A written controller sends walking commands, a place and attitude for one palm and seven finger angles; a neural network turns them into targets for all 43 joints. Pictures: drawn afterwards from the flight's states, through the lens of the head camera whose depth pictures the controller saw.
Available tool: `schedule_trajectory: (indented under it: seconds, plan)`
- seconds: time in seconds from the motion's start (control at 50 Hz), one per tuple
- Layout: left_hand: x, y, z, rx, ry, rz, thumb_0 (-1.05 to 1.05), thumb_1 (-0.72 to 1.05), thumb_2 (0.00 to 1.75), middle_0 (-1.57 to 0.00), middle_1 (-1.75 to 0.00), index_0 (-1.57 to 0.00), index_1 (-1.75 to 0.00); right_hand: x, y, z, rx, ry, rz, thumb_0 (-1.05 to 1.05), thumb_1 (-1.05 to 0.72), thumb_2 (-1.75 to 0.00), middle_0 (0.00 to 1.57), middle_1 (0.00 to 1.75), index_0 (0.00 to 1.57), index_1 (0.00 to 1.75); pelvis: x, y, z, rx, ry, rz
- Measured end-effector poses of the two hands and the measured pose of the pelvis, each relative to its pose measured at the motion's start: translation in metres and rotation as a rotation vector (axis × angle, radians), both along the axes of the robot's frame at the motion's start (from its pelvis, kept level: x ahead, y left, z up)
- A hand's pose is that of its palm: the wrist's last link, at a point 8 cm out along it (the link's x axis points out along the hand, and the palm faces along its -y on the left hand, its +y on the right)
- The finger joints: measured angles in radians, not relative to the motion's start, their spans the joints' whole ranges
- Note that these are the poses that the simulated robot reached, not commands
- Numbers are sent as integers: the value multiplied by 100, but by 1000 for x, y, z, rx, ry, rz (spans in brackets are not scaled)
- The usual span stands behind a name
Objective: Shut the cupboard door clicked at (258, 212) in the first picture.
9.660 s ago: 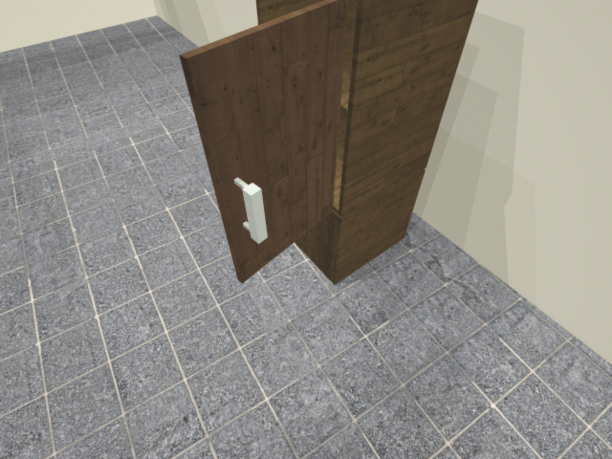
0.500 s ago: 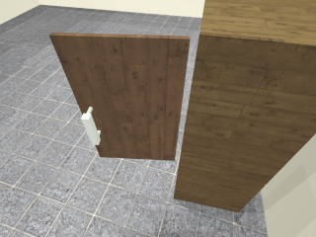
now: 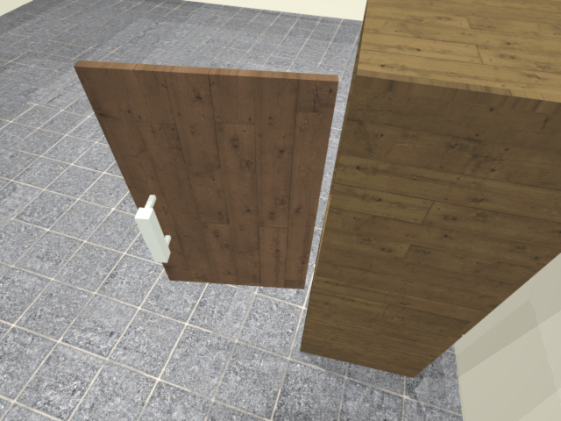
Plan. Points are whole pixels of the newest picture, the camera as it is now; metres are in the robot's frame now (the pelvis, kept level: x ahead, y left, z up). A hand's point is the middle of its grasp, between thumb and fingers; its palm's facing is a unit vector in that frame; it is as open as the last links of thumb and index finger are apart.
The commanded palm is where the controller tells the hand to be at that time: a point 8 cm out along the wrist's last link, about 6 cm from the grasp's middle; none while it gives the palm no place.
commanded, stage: come to a stop and stand still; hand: left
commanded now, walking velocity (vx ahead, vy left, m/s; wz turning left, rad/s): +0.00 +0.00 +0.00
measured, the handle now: (157, 228) +0.47 +0.28 -0.08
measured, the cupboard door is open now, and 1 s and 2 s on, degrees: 99 99 99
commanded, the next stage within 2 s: look again from close up in 0.62 s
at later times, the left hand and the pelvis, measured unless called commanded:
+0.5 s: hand out of the picture +0.04 +0.20 -0.18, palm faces +0.00 -0.98 -0.20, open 7.3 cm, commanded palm none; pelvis +0.03 +0.02 +0.00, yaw +0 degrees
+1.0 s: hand out of the picture +0.03 +0.20 -0.18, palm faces +0.00 -0.98 -0.21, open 7.3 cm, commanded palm none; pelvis +0.03 +0.02 +0.00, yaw +0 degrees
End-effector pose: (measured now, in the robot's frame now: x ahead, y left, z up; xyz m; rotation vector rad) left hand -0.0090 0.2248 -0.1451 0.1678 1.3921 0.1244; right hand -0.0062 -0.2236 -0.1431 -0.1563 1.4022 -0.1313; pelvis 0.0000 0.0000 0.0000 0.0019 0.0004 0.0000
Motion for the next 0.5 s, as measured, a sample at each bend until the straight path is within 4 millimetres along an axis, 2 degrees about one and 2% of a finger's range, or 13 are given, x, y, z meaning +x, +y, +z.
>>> schedule_trajectory:
  seconds: [0.28,0.5]
  plan:
    - [29,4,-4,-13,-19,7,0,91,89,-20,-30,-20,-30,48,5,2,-25,-61,20,0,-91,-90,20,30,20,30,20,9,0,2,1,0]
    - [43,20,-2,13,-22,7,0,91,89,-20,-30,-20,-30,64,11,2,-29,-71,25,0,-91,-90,20,30,20,30,31,15,-1,4,2,-1]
